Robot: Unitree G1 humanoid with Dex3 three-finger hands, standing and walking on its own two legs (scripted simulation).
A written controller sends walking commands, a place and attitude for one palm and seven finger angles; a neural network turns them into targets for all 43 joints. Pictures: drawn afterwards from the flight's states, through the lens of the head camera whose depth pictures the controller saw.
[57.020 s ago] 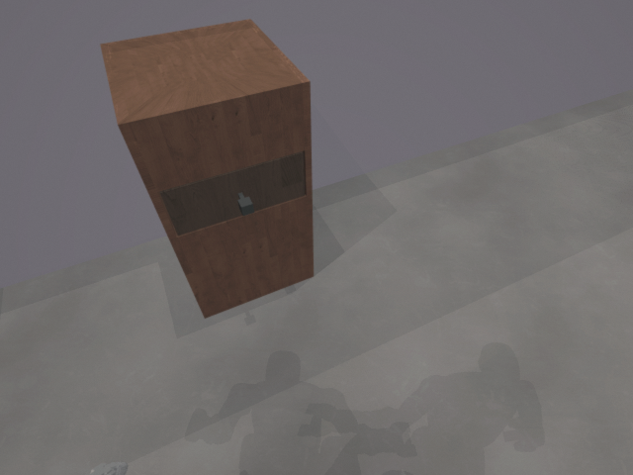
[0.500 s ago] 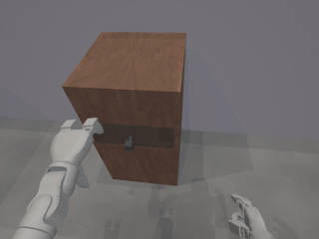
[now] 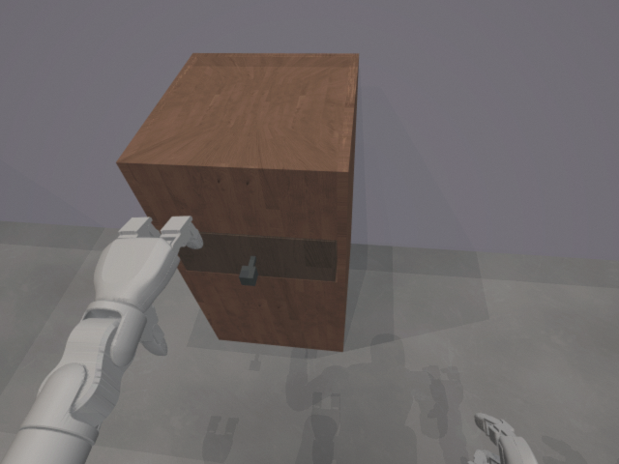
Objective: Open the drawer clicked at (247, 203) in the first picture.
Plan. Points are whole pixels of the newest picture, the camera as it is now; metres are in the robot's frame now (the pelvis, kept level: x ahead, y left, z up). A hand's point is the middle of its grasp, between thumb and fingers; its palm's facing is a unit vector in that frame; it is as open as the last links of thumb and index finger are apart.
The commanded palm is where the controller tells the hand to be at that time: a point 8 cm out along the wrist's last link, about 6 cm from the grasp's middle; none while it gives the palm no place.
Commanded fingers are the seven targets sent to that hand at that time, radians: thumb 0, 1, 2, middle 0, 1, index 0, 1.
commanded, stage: raise the hand with hooked fingers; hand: left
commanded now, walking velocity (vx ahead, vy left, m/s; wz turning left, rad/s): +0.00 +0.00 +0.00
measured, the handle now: (250, 269) +0.54 +0.23 -0.24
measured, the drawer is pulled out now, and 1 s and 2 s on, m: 0.00 0.00 0.00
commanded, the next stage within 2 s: move the hooked fingers above the handle in 0.02 s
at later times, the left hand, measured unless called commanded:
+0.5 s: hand (187, 285) +0.34 +0.23 +0.01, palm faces -0.06 -0.07 -1.00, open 13.8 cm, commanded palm +0.34 +0.24 +0.06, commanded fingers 0.00 -0.50 0.30 -0.30 -1.20 -0.30 -1.20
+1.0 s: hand (210, 281) +0.40 +0.24 -0.08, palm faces -0.06 -0.03 -1.00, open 13.8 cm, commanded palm +0.40 +0.23 -0.02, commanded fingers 0.00 -0.50 0.30 -0.30 -1.20 -0.30 -1.20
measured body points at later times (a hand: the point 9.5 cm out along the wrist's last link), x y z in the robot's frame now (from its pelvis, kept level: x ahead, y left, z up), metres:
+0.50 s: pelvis -0.01 -0.01 -0.02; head +0.05 -0.02 +0.43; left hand +0.34 +0.24 +0.06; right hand +0.15 -0.26 -0.14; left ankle -0.01 +0.11 -0.73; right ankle -0.02 -0.12 -0.73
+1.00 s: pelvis -0.01 +0.01 -0.05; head +0.08 +0.01 +0.39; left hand +0.40 +0.24 -0.03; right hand +0.03 -0.26 -0.19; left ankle -0.01 +0.11 -0.73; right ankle -0.02 -0.12 -0.73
